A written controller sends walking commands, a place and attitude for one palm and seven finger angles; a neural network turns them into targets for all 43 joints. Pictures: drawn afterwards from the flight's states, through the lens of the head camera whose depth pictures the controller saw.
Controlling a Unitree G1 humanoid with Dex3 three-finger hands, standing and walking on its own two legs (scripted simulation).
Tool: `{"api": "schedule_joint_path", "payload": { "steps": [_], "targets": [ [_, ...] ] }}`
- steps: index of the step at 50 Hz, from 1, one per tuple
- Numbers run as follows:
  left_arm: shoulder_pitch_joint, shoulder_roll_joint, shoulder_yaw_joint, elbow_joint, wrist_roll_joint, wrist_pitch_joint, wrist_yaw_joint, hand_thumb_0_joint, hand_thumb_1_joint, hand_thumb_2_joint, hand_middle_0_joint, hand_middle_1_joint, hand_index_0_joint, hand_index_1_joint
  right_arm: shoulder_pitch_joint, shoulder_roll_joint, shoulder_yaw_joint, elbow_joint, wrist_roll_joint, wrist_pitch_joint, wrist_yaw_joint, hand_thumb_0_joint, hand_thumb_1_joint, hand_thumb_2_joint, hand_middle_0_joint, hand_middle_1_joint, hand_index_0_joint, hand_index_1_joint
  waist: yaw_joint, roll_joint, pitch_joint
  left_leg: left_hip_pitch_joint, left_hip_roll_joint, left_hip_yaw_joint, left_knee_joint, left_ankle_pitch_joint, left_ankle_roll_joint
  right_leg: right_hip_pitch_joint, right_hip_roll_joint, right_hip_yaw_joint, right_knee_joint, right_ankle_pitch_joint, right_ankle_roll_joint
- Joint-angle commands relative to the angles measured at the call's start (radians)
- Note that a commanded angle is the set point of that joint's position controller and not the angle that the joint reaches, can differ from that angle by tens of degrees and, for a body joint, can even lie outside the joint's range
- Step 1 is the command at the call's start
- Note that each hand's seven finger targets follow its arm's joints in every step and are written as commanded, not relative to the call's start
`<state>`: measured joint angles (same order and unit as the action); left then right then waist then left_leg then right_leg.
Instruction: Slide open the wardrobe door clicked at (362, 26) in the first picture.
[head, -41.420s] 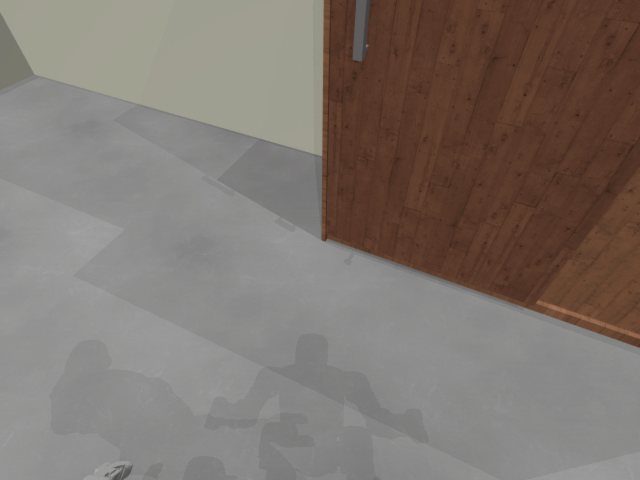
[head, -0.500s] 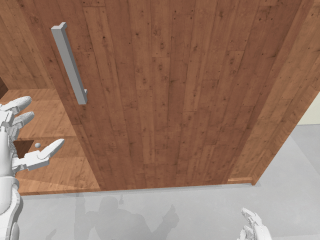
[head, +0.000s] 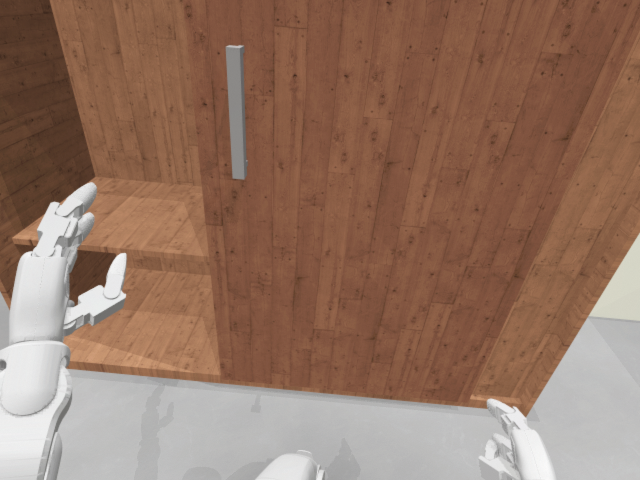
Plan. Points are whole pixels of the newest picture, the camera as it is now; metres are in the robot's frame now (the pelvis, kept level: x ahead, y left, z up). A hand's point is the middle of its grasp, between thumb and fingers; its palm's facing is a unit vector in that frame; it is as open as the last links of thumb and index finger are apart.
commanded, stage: relax the arm and regain balance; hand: left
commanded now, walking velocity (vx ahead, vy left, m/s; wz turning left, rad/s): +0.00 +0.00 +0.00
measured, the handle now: (240, 114) +0.70 +0.26 +0.25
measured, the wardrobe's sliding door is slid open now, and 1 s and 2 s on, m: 0.61 0.61 0.61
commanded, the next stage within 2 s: none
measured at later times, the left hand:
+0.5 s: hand out of the picture -0.30 +0.30 -0.24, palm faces -0.06 -0.96 -0.28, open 16.4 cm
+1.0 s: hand out of the picture -0.58 +0.40 -0.11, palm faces -0.14 -0.93 -0.34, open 16.2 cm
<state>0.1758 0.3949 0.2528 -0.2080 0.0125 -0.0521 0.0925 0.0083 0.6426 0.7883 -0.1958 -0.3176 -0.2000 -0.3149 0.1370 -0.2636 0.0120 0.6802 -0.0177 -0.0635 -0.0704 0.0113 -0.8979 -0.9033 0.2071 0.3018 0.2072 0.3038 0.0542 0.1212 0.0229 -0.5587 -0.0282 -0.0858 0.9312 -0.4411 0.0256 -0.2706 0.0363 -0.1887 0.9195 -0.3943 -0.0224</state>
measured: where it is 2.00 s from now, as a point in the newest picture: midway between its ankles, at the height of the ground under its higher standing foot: outside the picture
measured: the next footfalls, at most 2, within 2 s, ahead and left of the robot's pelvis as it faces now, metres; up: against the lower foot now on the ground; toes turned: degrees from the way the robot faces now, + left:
right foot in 0.26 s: -0.13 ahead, +0.05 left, +0.01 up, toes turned -9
left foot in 0.46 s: -0.36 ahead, +0.19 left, -0.01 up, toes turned -10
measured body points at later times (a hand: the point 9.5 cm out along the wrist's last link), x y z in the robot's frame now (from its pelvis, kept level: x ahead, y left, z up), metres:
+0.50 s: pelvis -0.37 +0.08 -0.05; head -0.42 +0.17 +0.39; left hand -0.30 +0.35 -0.22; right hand -0.36 -0.17 -0.14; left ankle -0.41 +0.20 -0.67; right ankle -0.18 +0.04 -0.65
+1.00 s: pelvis -0.76 +0.17 +0.03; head -0.77 +0.20 +0.48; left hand -0.57 +0.45 -0.09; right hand -0.77 -0.17 -0.06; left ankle -0.63 +0.25 -0.67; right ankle -0.70 -0.02 -0.63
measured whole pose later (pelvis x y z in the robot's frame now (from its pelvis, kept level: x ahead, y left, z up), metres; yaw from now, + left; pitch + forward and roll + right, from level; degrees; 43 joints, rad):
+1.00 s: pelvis -0.76 +0.17 +0.03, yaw -7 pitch -8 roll -2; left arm 0.10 0.38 0.05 0.89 0.03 0.08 0.01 -0.01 -0.48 0.31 -0.15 -0.30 -0.15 -0.30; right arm 0.32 -0.39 -0.07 0.84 -0.03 0.04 -0.04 0.00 -0.90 -0.90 0.20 0.30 0.20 0.30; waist -0.06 -0.04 0.10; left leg -0.41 -0.07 -0.07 0.81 -0.29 0.04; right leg -0.47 -0.01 0.12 1.04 -0.42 0.07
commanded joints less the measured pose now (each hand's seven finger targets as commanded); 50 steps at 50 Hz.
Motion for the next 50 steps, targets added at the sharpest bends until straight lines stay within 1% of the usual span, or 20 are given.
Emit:
{"api": "schedule_joint_path", "payload": {
  "steps": [1, 4, 7, 11, 12, 14, 16, 17, 18, 19, 20, 24, 26, 28, 32, 35, 39, 41, 46, 50],
  "targets": [
    [-0.226, 0.028, -0.149, 0.235, 0.063, 0.145, -0.058, 0.0, -0.5, 0.3, -0.15, -0.3, -0.15, -0.3, 0.159, -0.219, -0.127, -0.089, -0.025, 0.099, 0.018, 0.0, -0.9, -0.9, 0.2, 0.3, 0.2, 0.3, -0.223, -0.167, 0.219, 0.369, 0.072, -0.097, 0.251, -0.138, 0.075, -1.02, -0.198, 0.202, -0.271, -0.567, -0.066],
    [-0.117, -0.013, -0.14, 0.361, 0.026, 0.172, -0.077, 0.0, -0.5, 0.3, -0.15, -0.3, -0.15, -0.3, 0.068, -0.235, -0.089, -0.154, -0.02, 0.095, 0.023, 0.0, -0.9, -0.9, 0.2, 0.3, 0.2, 0.3, -0.137, 0.248, 0.08, -0.188, 0.227, -0.606, -0.565, -0.603, 0.073, -0.552, 0.137, 0.121, 0.714, -0.288, 0.033],
    [0.306, -0.022, -0.071, 0.633, 0.046, 0.188, -0.074, 0.0, -0.5, 0.3, -0.15, -0.3, -0.15, -0.3, -0.263, -0.173, -0.029, -0.125, -0.051, 0.094, -0.009, 0.0, -0.9, -0.9, 0.2, 0.3, 0.2, 0.3, 0.113, 0.226, -0.191, -0.538, 0.097, -0.079, -0.755, -0.445, -0.249, 0.082, 0.291, -0.12, 1.187, -0.087, 0.072],
    [0.532, 0.029, -0.135, 0.819, -0.016, 0.205, -0.149, 0.0, -0.5, 0.3, -0.15, -0.3, -0.15, -0.3, -0.367, -0.091, -0.043, -0.092, -0.05, 0.108, 0.01, 0.0, -0.9, -0.9, 0.2, 0.3, 0.2, 0.3, 0.204, -0.045, -0.042, -0.463, 0.002, 0.265, -0.105, -0.043, -0.169, 0.055, -0.033, 0.112, 0.254, -0.319, -0.146],
    [0.437, 0.019, -0.192, 0.831, -0.002, 0.22, -0.141, 0.0, -0.5, 0.3, -0.15, -0.3, -0.15, -0.3, -0.377, -0.011, -0.065, -0.079, -0.051, 0.132, -0.016, 0.0, -0.9, -0.9, 0.2, 0.3, 0.2, 0.3, 0.186, -0.261, 0.202, -0.506, -0.105, 0.228, 0.479, -0.045, -0.164, -0.235, -0.188, 0.383, -0.192, -0.309, -0.197],
    [-0.008, -0.034, -0.214, 0.671, 0.042, 0.211, -0.113, 0.0, -0.5, 0.3, -0.15, -0.3, -0.15, -0.3, -0.077, 0.044, -0.084, -0.069, -0.054, 0.182, -0.049, 0.0, -0.9, -0.9, 0.2, 0.3, 0.2, 0.3, -0.114, -0.43, 0.227, -0.455, -0.205, -0.103, 1.232, 0.121, -0.103, -0.8, -0.231, 0.659, -0.634, -0.498, 0.024],
    [-0.341, -0.022, -0.168, 0.562, 0.105, 0.171, 0.013, 0.0, -0.5, 0.3, -0.15, -0.3, -0.15, -0.3, 0.147, -0.136, -0.129, -0.059, -0.058, 0.231, -0.039, 0.0, -0.9, -0.9, 0.2, 0.3, 0.2, 0.3, -0.323, -0.293, 0.139, -0.132, -0.179, -0.279, 1.629, 0.166, -0.076, -1.017, -0.276, 0.869, -0.654, 1.004, 0.597],
    [-0.384, -0.018, -0.156, 0.554, 0.073, 0.177, 0.046, 0.0, -0.5, 0.3, -0.15, -0.3, -0.15, -0.3, 0.328, -0.259, -0.183, 0.043, -0.034, 0.178, -0.042, 0.0, -0.9, -0.9, 0.2, 0.3, 0.2, 0.3, -0.394, -0.34, 0.174, 0.099, 0.003, -0.36, 1.509, 0.099, -0.055, -1.001, -0.295, 0.825, -0.671, 0.676, 0.705],
    [-0.397, 0.011, -0.158, 0.562, 0.058, 0.185, 0.059, 0.0, -0.5, 0.3, -0.15, -0.3, -0.15, -0.3, 0.498, -0.313, -0.2, 0.141, -0.002, 0.153, -0.056, 0.0, -0.9, -0.9, 0.2, 0.3, 0.2, 0.3, -0.47, -0.097, 0.055, 0.317, 0.037, -0.24, 1.349, -0.033, -0.05, -0.808, -0.237, 0.571, -0.546, -0.161, 0.488],
    [-0.276, -0.091, -0.193, 0.643, 0.055, 0.182, 0.043, 0.0, -0.5, 0.3, -0.15, -0.3, -0.15, -0.3, 0.348, -0.151, -0.109, 0.094, 0.009, 0.164, -0.04, 0.0, -0.9, -0.9, 0.2, 0.3, 0.2, 0.3, -0.311, 0.046, 0.173, 0.202, 0.107, -0.207, 1.026, -0.144, -0.007, -0.811, -0.339, 0.653, -0.458, -0.228, 0.102],
    [-0.273, -0.029, -0.211, 0.68, 0.088, 0.17, 0.011, 0.0, -0.5, 0.3, -0.15, -0.3, -0.15, -0.3, 0.233, -0.02, -0.059, 0.048, -0.011, 0.157, -0.022, 0.0, -0.9, -0.9, 0.2, 0.3, 0.2, 0.3, -0.251, 0.097, 0.247, 0.284, 0.104, -0.168, 0.629, -0.236, 0.03, -0.987, -0.368, 0.629, -0.429, -0.22, -0.032],
    [0.091, -0.114, -0.239, 0.893, 0.043, 0.112, -0.014, 0.0, -0.5, 0.3, -0.15, -0.3, -0.15, -0.3, 0.297, 0.103, 0.001, 0.165, -0.01, 0.094, 0.036, 0.0, -0.9, -0.9, 0.2, 0.3, 0.2, 0.3, -0.05, 0.547, 0.328, 0.025, 0.042, -0.079, -0.635, 0.075, 0.079, -0.418, 0.056, 0.16, 0.522, -0.023, 0.071],
    [0.143, 0.039, -0.118, 0.923, 0.005, 0.162, -0.037, 0.0, -0.5, 0.3, -0.15, -0.3, -0.15, -0.3, 0.084, -0.054, -0.035, 0.041, -0.033, 0.095, -0.033, 0.0, -0.9, -0.9, 0.2, 0.3, 0.2, 0.3, 0.03, 0.471, -0.02, -0.148, 0.221, -0.467, -0.563, 1.584, 0.141, -0.176, 0.077, 0.254, 0.94, -0.113, 0.144],
    [0.073, 0.108, -0.132, 0.95, 0.009, 0.161, -0.04, 0.0, -0.5, 0.3, -0.15, -0.3, -0.15, -0.3, -0.062, -0.069, -0.017, -0.025, -0.012, 0.063, -0.006, 0.0, -0.9, -0.9, 0.2, 0.3, 0.2, 0.3, 0.092, -0.08, 0.16, -0.462, 0.338, -0.612, -0.663, -0.263, 0.178, -0.15, -0.029, 0.483, 0.961, 0.138, 0.071],
    [0.223, 0.029, -0.168, 1.033, 0.009, 0.108, -0.109, 0.0, -0.5, 0.3, -0.15, -0.3, -0.15, -0.3, 0.048, -0.289, -0.112, 0.078, -0.039, 0.062, -0.026, 0.0, -0.9, -0.9, 0.2, 0.3, 0.2, 0.3, -0.001, -0.258, -0.04, 0.276, 0.09, -0.245, -0.49, 0.035, 0.124, -0.095, -0.01, 0.164, -0.2, -0.055, 0.046],
    [0.251, 0.041, -0.174, 1.043, -0.024, 0.093, -0.103, 0.0, -0.5, 0.3, -0.15, -0.3, -0.15, -0.3, 0.262, -0.249, -0.125, 0.139, -0.024, 0.11, -0.007, 0.0, -0.9, -0.9, 0.2, 0.3, 0.2, 0.3, -0.089, -0.019, -0.184, 0.533, -0.033, -0.072, -0.32, 0.21, 0.017, 0.138, 0.05, 0.019, -0.768, 0.123, 0.034],
    [-0.21, 0.187, -0.165, 0.856, 0.037, 0.051, -0.054, 0.0, -0.5, 0.3, -0.15, -0.3, -0.15, -0.3, 0.354, -0.199, -0.143, 0.098, 0.006, 0.121, 0.029, 0.0, -0.9, -0.9, 0.2, 0.3, 0.2, 0.3, -0.265, -0.317, 0.02, 0.094, -0.048, -0.065, 0.558, 0.041, -0.023, -0.053, -0.381, 0.352, -0.661, 0.235, -0.166],
    [-0.306, 0.174, -0.147, 0.893, 0.049, 0.051, -0.036, 0.0, -0.5, 0.3, -0.15, -0.3, -0.15, -0.3, 0.283, -0.303, -0.144, 0.096, 0.008, 0.104, 0.038, 0.0, -0.9, -0.9, 0.2, 0.3, 0.2, 0.3, -0.211, -0.615, 0.132, 0.187, 0.13, -0.15, 0.27, 0.104, 0.002, -0.304, -0.354, 0.417, -0.651, -0.054, -0.093],
    [-0.127, 0.103, -0.194, 1.008, 0.011, 0.1, -0.067, 0.0, -0.5, 0.3, -0.15, -0.3, -0.15, -0.3, 0.361, -0.223, -0.103, 0.171, -0.018, 0.086, 0.052, 0.0, -0.9, -0.9, 0.2, 0.3, 0.2, 0.3, -0.176, 0.343, 0.214, 0.237, 0.106, -0.265, -0.615, -0.232, 0.03, -0.397, -0.021, 0.228, 0.025, -0.173, 0.07],
    [0.19, 0.186, -0.13, 1.094, 0.022, 0.139, -0.092, 0.0, -0.5, 0.3, -0.15, -0.3, -0.15, -0.3, -0.13, -0.404, -0.114, 0.007, -0.018, 0.063, 0.028, 0.0, -0.9, -0.9, 0.2, 0.3, 0.2, 0.3, 0.109, 0.216, 0.018, -0.437, 0.21, -0.547, -0.917, -0.432, 0.097, 0.166, 0.033, 0.227, 0.506, -0.002, 0.065]
  ]
}}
